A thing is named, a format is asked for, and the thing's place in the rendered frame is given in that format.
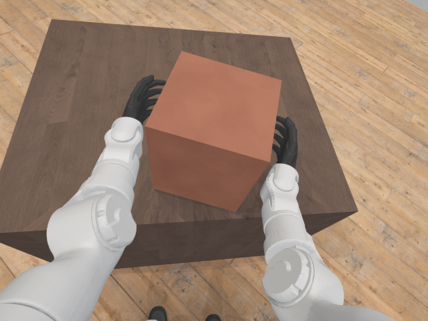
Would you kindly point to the robot right upper arm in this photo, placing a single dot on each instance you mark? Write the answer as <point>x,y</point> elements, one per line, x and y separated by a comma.
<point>300,288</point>

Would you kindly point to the left robot hand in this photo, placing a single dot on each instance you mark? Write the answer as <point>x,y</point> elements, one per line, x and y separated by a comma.
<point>137,104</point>

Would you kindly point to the robot left upper arm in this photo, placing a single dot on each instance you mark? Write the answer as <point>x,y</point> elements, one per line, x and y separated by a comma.
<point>87,239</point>

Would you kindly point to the left robot forearm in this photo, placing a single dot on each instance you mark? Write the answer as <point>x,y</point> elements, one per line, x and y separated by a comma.
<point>117,167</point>

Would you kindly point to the left robot foot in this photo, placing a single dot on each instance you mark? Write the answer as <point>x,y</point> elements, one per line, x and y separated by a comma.
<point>158,313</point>

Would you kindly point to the pedestal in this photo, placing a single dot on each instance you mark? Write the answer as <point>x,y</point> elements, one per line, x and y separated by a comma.
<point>83,78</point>

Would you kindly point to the right robot forearm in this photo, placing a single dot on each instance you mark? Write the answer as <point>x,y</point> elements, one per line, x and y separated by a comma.
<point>283,224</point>

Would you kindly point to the carton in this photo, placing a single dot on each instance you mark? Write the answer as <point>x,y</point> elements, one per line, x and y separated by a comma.
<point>210,133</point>

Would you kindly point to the right robot hand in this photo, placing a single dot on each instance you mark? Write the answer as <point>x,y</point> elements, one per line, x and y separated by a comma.
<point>288,150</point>

